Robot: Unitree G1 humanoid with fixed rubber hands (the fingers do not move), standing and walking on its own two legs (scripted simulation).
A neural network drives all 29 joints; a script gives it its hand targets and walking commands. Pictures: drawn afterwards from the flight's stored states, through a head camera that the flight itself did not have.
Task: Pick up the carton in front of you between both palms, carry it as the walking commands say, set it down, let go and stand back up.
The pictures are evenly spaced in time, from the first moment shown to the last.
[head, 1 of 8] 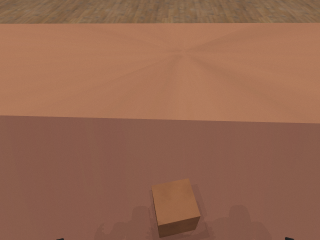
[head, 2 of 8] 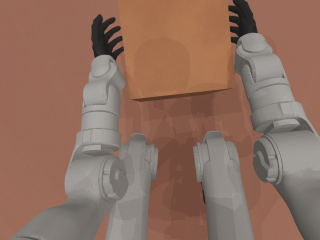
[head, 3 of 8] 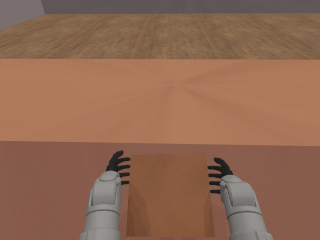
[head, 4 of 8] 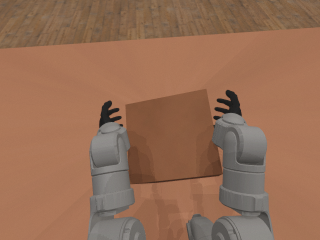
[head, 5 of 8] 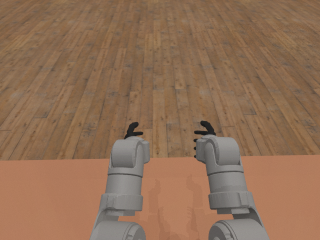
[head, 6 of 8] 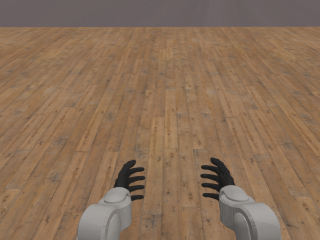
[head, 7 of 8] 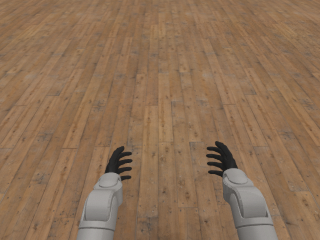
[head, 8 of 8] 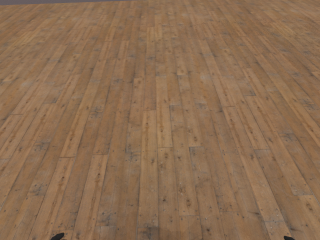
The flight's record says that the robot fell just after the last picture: no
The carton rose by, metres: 0.64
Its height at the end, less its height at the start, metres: -0.15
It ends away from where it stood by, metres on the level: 2.23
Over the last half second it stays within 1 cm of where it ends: yes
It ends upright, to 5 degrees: no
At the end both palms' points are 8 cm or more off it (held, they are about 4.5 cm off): yes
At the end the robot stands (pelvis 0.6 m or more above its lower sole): yes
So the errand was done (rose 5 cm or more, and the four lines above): no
